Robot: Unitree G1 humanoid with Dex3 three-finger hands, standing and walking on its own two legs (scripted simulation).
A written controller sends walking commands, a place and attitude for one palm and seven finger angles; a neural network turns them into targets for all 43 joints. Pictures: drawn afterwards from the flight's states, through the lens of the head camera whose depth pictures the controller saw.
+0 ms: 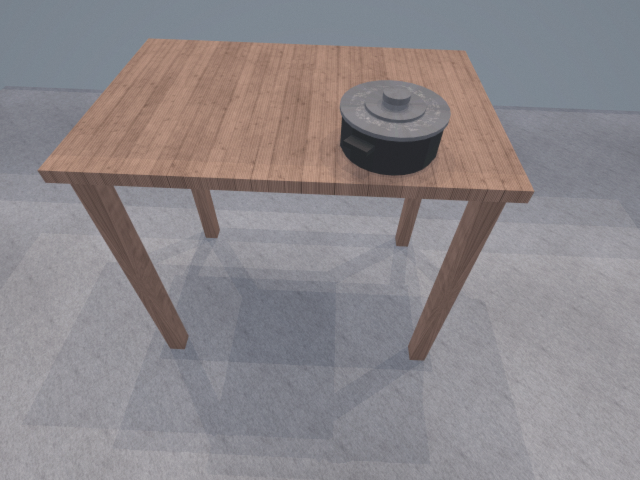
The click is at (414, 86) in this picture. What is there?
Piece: lid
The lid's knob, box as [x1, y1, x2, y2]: [383, 86, 410, 105]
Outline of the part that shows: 383,91 383,99 390,104 401,105 409,101 410,91 404,87 389,86 386,87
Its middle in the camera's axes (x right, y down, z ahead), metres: +0.14 -0.26 +0.71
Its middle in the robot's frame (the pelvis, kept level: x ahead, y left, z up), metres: +0.73 -0.09 +0.12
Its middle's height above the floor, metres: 0.90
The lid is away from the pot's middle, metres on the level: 0.00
